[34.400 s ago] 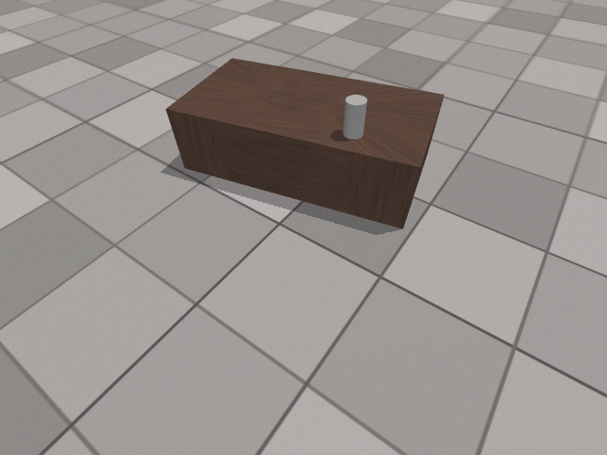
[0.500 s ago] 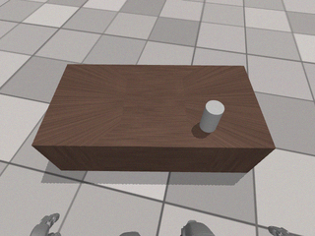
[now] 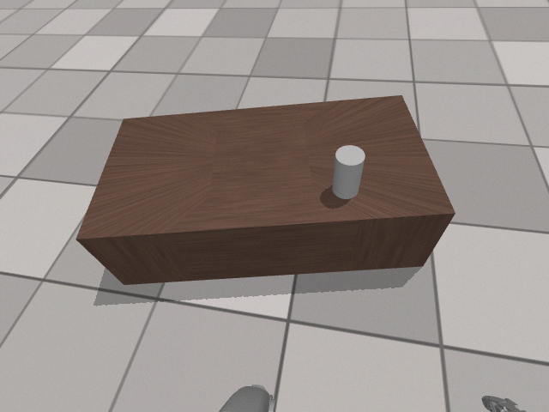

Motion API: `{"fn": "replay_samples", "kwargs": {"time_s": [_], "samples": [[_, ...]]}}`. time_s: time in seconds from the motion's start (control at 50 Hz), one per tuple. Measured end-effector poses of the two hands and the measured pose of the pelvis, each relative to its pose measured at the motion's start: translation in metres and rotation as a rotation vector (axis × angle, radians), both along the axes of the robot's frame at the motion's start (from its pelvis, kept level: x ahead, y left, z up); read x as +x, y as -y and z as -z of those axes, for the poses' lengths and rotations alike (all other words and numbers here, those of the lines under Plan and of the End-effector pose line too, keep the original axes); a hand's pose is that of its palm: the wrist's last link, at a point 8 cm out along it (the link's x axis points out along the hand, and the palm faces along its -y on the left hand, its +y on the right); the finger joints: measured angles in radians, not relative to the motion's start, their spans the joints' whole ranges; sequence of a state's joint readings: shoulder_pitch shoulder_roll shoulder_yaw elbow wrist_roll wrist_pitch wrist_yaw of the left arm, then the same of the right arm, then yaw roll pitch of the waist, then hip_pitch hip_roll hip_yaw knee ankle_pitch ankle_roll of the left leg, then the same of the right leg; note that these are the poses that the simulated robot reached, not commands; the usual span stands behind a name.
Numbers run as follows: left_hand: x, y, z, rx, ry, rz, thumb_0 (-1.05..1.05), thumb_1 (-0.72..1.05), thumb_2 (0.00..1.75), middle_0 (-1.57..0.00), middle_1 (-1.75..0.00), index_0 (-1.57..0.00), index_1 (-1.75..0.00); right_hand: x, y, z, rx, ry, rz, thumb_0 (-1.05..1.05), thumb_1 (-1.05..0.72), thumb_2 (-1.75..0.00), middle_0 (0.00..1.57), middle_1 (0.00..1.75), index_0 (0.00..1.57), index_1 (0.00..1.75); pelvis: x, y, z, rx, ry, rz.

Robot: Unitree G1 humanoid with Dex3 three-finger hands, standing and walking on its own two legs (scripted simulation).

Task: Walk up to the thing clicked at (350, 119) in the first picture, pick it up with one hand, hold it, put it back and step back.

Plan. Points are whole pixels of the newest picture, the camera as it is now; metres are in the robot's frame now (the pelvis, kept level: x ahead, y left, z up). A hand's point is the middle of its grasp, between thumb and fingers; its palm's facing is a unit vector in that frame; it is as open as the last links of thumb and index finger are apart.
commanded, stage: step back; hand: right
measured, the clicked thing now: (347, 173) +0.83 -0.19 -0.32
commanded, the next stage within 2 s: stand in 1.72 s
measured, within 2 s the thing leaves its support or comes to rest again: neither
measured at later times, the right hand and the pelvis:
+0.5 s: hand out of the picture -0.04 -0.25 -0.14, palm faces -0.06 +0.91 -0.40, open 7.4 cm; pelvis -0.18 +0.01 +0.00, yaw -1 degrees
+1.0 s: hand out of the picture -0.22 -0.24 -0.15, palm faces -0.07 +0.93 -0.36, open 7.4 cm; pelvis -0.29 +0.01 +0.00, yaw +3 degrees
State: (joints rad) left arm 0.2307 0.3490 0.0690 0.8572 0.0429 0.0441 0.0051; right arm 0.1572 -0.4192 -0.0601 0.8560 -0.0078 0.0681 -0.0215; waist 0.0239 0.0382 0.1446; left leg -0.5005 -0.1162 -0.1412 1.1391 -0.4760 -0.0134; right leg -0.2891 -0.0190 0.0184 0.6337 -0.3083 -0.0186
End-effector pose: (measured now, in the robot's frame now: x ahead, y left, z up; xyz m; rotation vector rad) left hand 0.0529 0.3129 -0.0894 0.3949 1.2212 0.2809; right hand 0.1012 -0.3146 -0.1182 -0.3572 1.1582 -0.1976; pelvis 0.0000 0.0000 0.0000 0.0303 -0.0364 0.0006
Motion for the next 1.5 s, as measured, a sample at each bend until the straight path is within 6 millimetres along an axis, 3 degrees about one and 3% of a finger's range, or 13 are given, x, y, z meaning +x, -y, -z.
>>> {"fn": "replay_samples", "kwargs": {"time_s": [0.14, 0.26, 0.42, 0.54, 0.68, 0.8, 0.94, 1.08, 1.18, 1.28, 1.38, 1.5], "samples": [[-0.014, -0.017, 0.001, 0.027, 0.133, 0.008, 0.01, 0.9, 0.89, -0.2, -0.3, -0.21, -0.3, -0.058, -0.011, 0.009, -0.02, -0.093, -0.049, 0.0, -0.91, -0.89, 0.2, 0.3, 0.2, 0.3, -0.052, -0.008, 0.008, -0.01, 0.002, -0.067], [-0.049, -0.033, 0.019, -0.009, 0.143, -0.005, 0.01, 0.91, 0.89, -0.2, -0.3, -0.21, -0.3, -0.098, -0.033, 0.001, -0.019, -0.057, -0.067, 0.0, -0.91, -0.89, 0.2, 0.3, 0.2, 0.3, -0.1, -0.022, 0.013, -0.002, 0.028, -0.068], [-0.121, -0.027, 0.019, -0.05, 0.07, -0.012, 0.01, 0.91, 0.9, -0.2, -0.3, -0.2, -0.3, -0.134, -0.036, -0.023, -0.03, 0.018, -0.063, 0.0, -0.9, -0.89, 0.2, 0.3, 0.21, 0.3, -0.152, -0.019, -0.001, -0.046, 0.005, -0.02], [-0.185, -0.012, 0.025, -0.034, -0.011, 0.021, 0.01, 0.91, 0.9, -0.2, -0.3, -0.2, -0.3, -0.16, -0.017, -0.013, -0.012, 0.089, -0.053, 0.0, -0.9, -0.89, 0.2, 0.3, 0.21, 0.3, -0.2, -0.006, 0.009, -0.033, -0.006, 0.033], [-0.258, 0.001, 0.008, -0.013, -0.045, -0.003, 0.01, 0.91, 0.89, -0.2, -0.3, -0.21, -0.3, -0.225, -0.005, -0.005, 0.014, 0.043, -0.005, 0.0, -0.91, -0.89, 0.2, 0.3, 0.2, 0.3, -0.243, 0.002, 0.0, -0.007, 0.006, 0.029], [-0.278, -0.012, 0.001, 0.013, 0.037, -0.016, 0.01, 0.9, 0.89, -0.2, -0.3, -0.21, -0.3, -0.282, -0.004, 0.004, 0.004, -0.055, -0.028, 0.0, -0.91, -0.89, 0.2, 0.3, 0.2, 0.3, -0.27, -0.002, 0.003, -0.014, 0.007, -0.03], [-0.295, -0.029, 0.013, -0.024, 0.065, -0.054, 0.01, 0.91, 0.9, -0.2, -0.3, -0.21, -0.3, -0.322, -0.023, -0.001, 0.008, -0.079, -0.025, 0.01, -0.91, -0.89, 0.2, 0.3, 0.2, 0.3, -0.288, -0.013, 0.004, 0.0, 0.02, -0.056], [-0.301, -0.017, 0.017, -0.063, 0.035, -0.041, 0.01, 0.91, 0.9, -0.2, -0.3, -0.2, -0.3, -0.325, -0.022, -0.008, 0.025, -0.039, -0.011, 0.01, -0.9, -0.89, 0.2, 0.3, 0.21, 0.3, -0.288, -0.006, -0.001, -0.022, 0.014, -0.033], [-0.306, -0.004, 0.018, -0.073, 0.04, -0.057, 0.01, 0.91, 0.9, -0.2, -0.3, -0.2, -0.3, -0.309, -0.016, -0.007, 0.014, -0.045, -0.022, 0.0, -0.91, -0.89, 0.2, 0.3, 0.21, 0.3, -0.283, -0.002, -0.002, -0.044, 0.011, -0.046], [-0.309, -0.008, 0.018, -0.085, 0.029, -0.084, 0.01, 0.91, 0.89, -0.2, -0.3, -0.21, -0.3, -0.287, -0.02, -0.012, -0.006, -0.043, -0.062, 0.0, -0.91, -0.89, 0.2, 0.3, 0.2, 0.3, -0.275, -0.012, -0.004, -0.045, 0.005, -0.068], [-0.298, -0.025, 0.029, -0.094, 0.008, -0.099, 0.01, 0.91, 0.89, -0.2, -0.3, -0.21, -0.3, -0.267, -0.035, -0.013, -0.025, -0.021, -0.068, 0.0, -0.91, -0.89, 0.2, 0.3, 0.2, 0.3, -0.265, -0.026, 0.001, -0.024, 0.011, -0.071], [-0.271, -0.03, 0.029, -0.094, 0.013, -0.08, 0.01, 0.91, 0.9, -0.2, -0.3, -0.2, -0.3, -0.242, -0.055, -0.015, 0.011, 0.015, -0.065, 0.0, -0.91, -0.89, 0.2, 0.3, 0.2, 0.3, -0.253, -0.029, -0.002, -0.039, 0.008, -0.051]]}}
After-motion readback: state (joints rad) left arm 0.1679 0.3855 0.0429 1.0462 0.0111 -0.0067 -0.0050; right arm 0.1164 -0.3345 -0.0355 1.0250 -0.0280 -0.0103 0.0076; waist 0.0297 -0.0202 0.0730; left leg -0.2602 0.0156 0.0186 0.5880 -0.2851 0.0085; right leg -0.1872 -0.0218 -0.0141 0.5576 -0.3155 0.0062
